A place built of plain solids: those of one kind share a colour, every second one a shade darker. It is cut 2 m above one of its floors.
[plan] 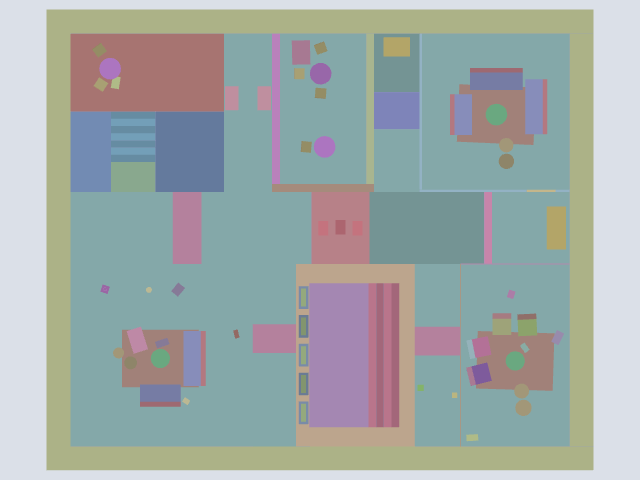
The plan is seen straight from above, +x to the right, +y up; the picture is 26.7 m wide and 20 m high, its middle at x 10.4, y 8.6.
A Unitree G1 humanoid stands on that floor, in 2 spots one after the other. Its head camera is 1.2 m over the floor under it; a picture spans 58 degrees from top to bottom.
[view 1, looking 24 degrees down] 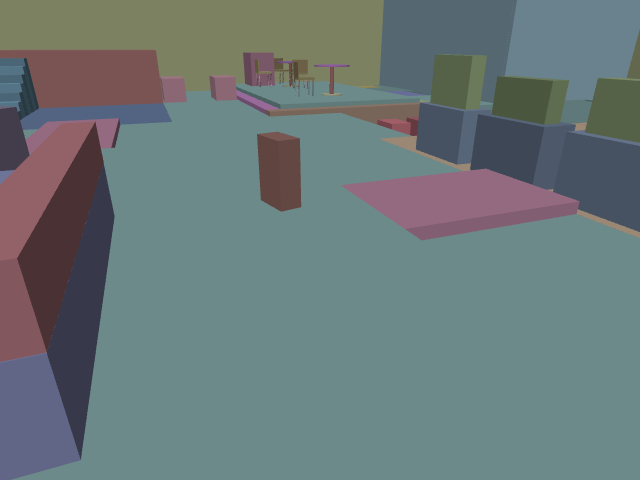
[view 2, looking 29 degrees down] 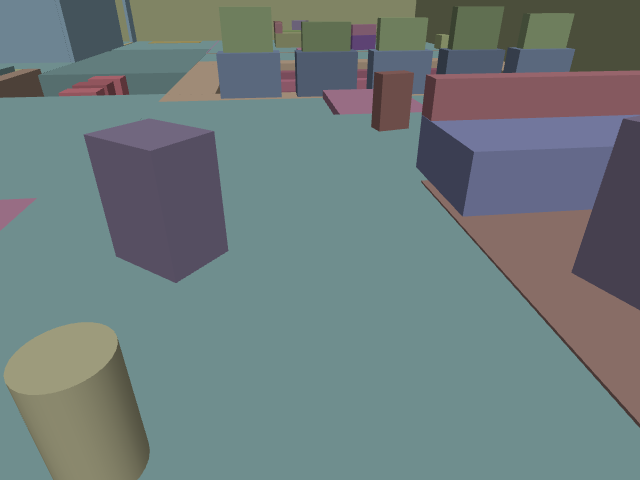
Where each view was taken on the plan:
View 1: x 5.99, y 1.35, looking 69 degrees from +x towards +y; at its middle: floor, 2.95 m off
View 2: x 2.40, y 5.99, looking -7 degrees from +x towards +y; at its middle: floor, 2.48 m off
